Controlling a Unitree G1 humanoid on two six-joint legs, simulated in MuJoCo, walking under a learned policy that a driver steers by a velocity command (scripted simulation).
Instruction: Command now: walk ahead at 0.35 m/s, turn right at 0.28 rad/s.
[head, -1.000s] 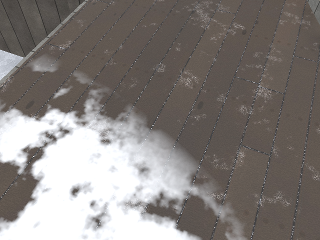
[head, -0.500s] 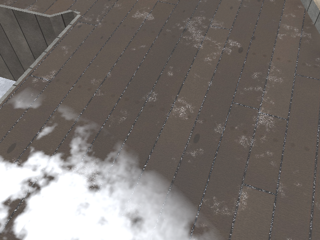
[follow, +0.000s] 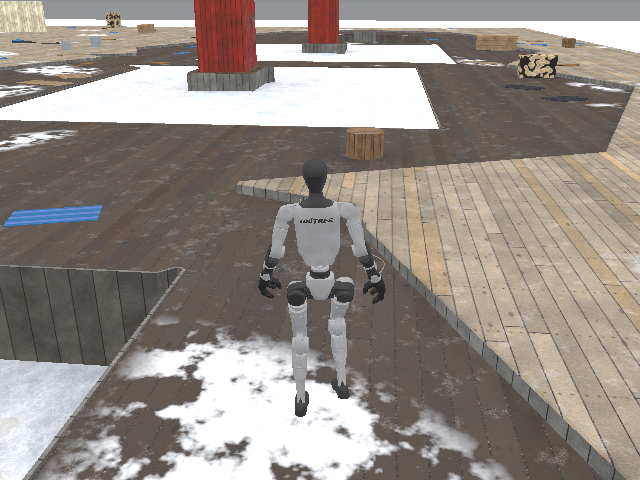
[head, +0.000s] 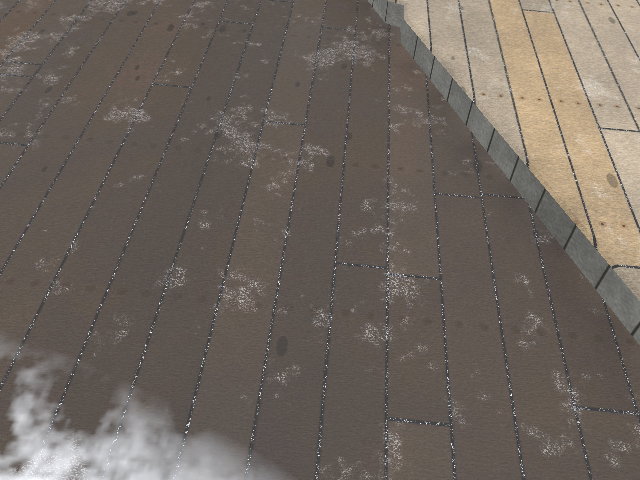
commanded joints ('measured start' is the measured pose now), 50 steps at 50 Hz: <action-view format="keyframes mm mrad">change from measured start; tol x32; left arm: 1 30 70 12 -31 13 -20 -18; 50 72 35 -38 4 17 -52 27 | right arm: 1 -45 -113 -26 -48 7 -42 15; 50 -55 -122 -66 2 31 -34 44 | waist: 1 36 154 111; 50 60 13 25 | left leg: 1 26 210 -256 -263 -311 116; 15 24 216 -105 40 497 112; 19 -510 47 -54 809 -229 63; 39 -190 -62 201 249 17 155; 42 479 370 -660 10 -92 421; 50 -29 153 -253 -145 324 272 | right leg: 1 -176 -60 -4 129 56 13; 15 346 -84 -215 -491 105 -49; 17 907 -480 247 -569 -150 -147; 19 677 -552 364 -682 -205 -180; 34 463 -379 -311 -775 556 -108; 39 613 -404 -371 -358 1100 -84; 41 327 -351 -389 175 600 -43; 42 -100 -111 -301 557 -269 19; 50 -30 -263 -108 201 -26 50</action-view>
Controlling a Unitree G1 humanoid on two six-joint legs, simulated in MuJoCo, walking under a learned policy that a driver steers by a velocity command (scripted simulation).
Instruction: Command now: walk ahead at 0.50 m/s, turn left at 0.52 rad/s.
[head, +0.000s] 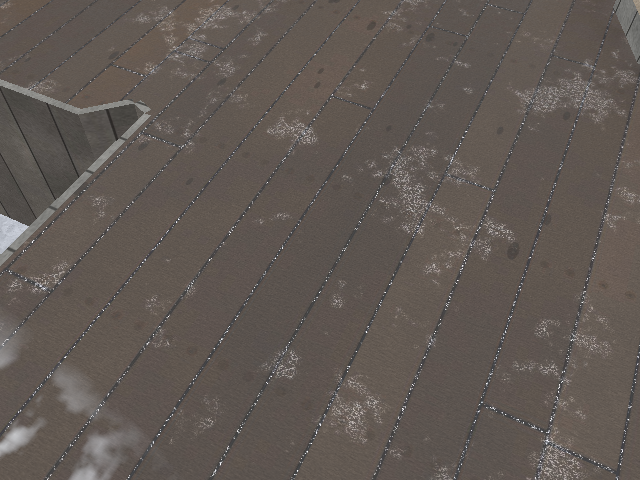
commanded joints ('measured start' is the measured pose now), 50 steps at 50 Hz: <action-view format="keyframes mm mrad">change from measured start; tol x32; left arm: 1 75 86 21 -36 8 24 -8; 14 -236 76 11 -124 -20 12 -41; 21 315 292 97 21 -4 3 -5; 50 166 172 79 -19 -18 102 16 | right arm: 1 36 -136 -29 -50 2 -32 -5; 50 -84 -84 49 -185 -6 20 -55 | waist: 1 27 10 -69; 50 37 75 -147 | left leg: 1 58 275 -297 -224 264 154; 14 382 337 -119 -264 466 36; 18 411 340 -25 40 1034 -12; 22 -395 88 -94 1031 -255 -96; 43 -164 119 -99 152 -61 -145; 47 315 630 -615 -19 867 151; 50 116 440 -337 -81 492 81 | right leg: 1 -62 -22 -11 -101 69 32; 14 -180 46 -76 -544 291 -67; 19 312 186 -128 -685 180 -175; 21 834 -253 677 -808 125 -417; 31 328 5 163 -839 1061 -260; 44 379 51 409 -610 758 -126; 47 84 310 81 -80 -417 -32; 50 60 208 101 25 -211 4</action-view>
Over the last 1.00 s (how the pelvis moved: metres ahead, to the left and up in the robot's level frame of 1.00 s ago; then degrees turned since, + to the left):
0.46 0.02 -0.01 20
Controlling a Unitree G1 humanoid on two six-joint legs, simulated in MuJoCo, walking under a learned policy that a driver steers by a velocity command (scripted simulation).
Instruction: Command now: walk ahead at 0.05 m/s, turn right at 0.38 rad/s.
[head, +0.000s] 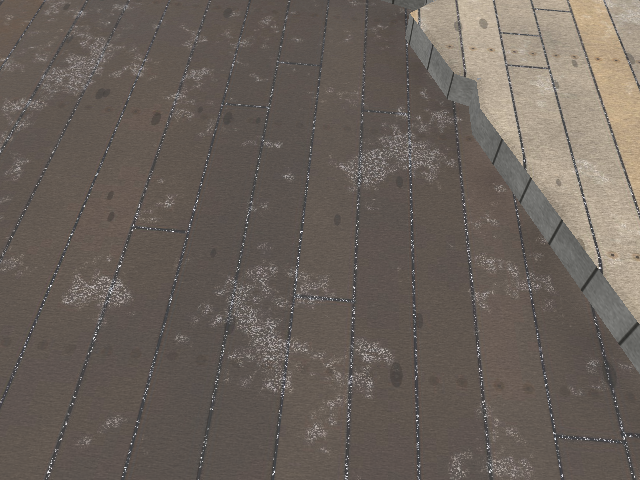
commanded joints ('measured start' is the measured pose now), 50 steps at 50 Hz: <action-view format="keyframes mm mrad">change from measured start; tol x32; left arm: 1 68 78 18 -34 1 25 -13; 50 -111 49 -18 -10 3 14 1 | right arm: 1 41 -103 -26 -46 -12 8 -5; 50 173 -156 -82 46 -15 43 25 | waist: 1 -10 141 -119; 50 -87 143 -94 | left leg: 1 183 269 -249 -201 438 173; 14 -34 182 -207 -218 -49 71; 23 -116 -3 -2 433 -342 -27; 31 61 -9 85 82 -248 -13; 35 299 412 -512 -213 609 248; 50 278 199 -326 -247 144 204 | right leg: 1 -107 -76 -4 144 53 46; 16 140 -447 214 -839 238 -128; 29 297 -444 -41 -616 886 -185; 33 145 -395 -135 -413 623 -65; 35 -205 -137 -173 -18 -103 27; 50 -131 -182 -106 -171 173 52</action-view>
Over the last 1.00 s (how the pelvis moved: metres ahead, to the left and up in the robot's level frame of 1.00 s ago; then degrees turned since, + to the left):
0.46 -0.06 0.00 -24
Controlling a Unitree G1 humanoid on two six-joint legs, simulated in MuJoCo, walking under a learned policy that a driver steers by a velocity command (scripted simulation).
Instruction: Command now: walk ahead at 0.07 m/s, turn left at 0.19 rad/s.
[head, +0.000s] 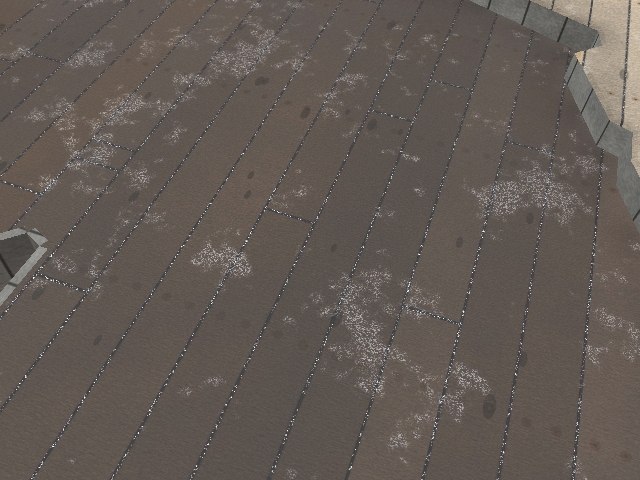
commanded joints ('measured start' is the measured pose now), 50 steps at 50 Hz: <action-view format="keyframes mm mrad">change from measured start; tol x32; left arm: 1 -27 69 9 -58 9 -19 -7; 36 458 9 12 65 -53 -130 2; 50 73 -25 -23 58 2 -55 -20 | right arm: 1 76 -143 -29 -13 -10 -7 -5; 29 -378 -70 26 -161 -10 -79 49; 35 212 -229 -23 -29 -46 -120 -15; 50 65 -73 30 92 -3 -113 8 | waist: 1 -46 146 -86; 12 111 -217 -21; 31 39 -84 -3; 36 -51 344 -464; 50 15 159 -148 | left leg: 1 83 275 -245 -141 -41 161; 9 -113 290 -216 -166 -381 131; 13 -594 51 91 482 -330 -6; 18 -530 137 87 567 -49 -71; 33 -14 33 155 116 105 -16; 36 516 581 -598 25 480 214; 50 -42 294 64 -78 724 109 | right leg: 1 -19 1 -17 -76 -12 -13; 10 406 59 -50 -511 31 -139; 13 530 -350 684 -794 -336 -324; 33 427 -83 265 -388 1038 -150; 36 6 191 96 396 -187 -83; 50 185 35 -25 -190 167 -43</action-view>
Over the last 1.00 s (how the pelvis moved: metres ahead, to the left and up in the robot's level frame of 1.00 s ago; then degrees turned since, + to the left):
-0.03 0.02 0.01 18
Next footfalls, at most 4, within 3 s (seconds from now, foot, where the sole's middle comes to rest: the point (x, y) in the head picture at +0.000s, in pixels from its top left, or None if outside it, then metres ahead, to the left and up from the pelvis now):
0.22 right None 0.06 -0.12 -0.78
0.68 left None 0.43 -0.02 -0.78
1.12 right None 0.42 -0.22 -0.78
1.46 left None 0.41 0.00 -0.78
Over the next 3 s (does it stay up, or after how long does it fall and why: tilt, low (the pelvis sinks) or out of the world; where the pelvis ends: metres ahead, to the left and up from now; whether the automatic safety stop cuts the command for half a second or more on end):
stays up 0.75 -0.11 0.00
